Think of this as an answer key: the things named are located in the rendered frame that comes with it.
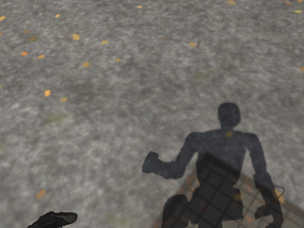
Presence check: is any left robot hand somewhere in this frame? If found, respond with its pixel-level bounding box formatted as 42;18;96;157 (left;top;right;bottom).
27;211;77;228

